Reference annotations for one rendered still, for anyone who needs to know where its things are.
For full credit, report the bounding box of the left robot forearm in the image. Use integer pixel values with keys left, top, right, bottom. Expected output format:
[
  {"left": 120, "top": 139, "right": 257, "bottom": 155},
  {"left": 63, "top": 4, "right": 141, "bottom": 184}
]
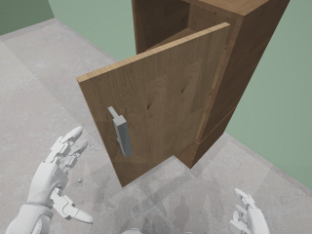
[{"left": 5, "top": 203, "right": 54, "bottom": 234}]

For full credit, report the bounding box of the handle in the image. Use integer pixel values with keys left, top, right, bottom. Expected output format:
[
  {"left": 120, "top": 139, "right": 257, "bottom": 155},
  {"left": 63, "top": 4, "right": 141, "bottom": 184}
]
[{"left": 108, "top": 106, "right": 134, "bottom": 158}]

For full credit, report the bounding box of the left robot hand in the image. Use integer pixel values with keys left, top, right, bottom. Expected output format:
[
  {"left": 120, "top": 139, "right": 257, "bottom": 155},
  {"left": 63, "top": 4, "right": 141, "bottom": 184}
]
[{"left": 27, "top": 126, "right": 94, "bottom": 224}]

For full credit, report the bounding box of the cupboard door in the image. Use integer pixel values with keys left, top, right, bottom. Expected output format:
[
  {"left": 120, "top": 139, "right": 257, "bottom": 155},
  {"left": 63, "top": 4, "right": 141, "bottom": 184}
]
[{"left": 76, "top": 22, "right": 231, "bottom": 187}]

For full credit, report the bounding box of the right robot hand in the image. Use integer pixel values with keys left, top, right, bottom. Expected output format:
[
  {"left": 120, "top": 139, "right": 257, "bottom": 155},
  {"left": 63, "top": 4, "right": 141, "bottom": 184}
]
[{"left": 230, "top": 188, "right": 270, "bottom": 234}]

